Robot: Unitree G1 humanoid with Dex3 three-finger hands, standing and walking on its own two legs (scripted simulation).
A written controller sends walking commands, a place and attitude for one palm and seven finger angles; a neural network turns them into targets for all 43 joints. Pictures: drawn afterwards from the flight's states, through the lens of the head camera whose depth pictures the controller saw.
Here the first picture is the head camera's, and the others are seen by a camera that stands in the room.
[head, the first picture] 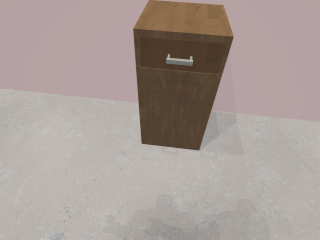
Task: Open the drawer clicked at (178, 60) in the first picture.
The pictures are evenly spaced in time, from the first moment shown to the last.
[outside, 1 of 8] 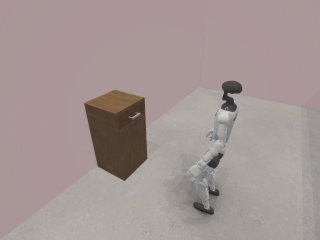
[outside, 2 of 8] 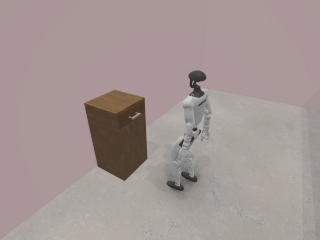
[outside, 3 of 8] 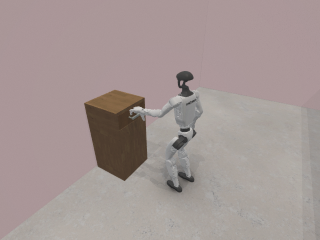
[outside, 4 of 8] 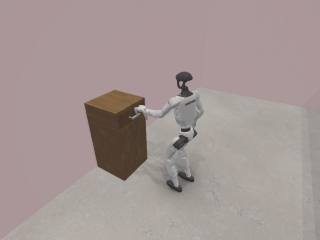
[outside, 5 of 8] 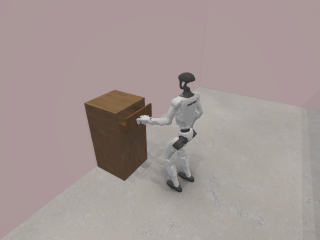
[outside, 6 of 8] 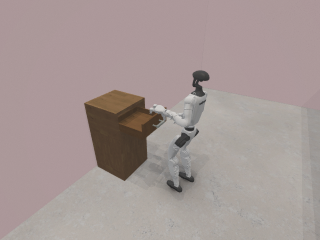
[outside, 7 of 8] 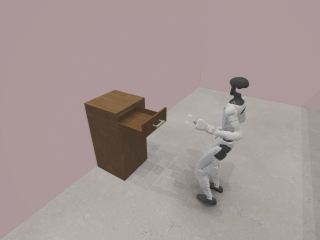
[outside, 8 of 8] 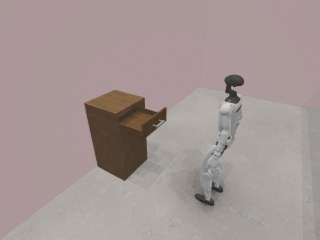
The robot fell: no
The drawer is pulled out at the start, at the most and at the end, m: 0.00 0.30 0.30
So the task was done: yes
